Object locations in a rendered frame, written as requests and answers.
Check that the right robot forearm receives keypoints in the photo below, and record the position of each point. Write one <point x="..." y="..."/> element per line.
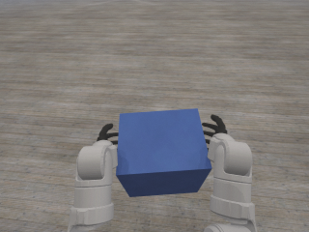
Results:
<point x="232" y="172"/>

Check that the robot left hand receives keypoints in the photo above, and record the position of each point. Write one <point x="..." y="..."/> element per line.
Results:
<point x="103" y="135"/>

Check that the robot right hand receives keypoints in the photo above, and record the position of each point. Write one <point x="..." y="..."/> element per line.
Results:
<point x="219" y="128"/>

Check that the carton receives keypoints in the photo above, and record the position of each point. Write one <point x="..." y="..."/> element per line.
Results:
<point x="162" y="152"/>

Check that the left robot forearm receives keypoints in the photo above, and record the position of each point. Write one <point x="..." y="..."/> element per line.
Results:
<point x="92" y="206"/>

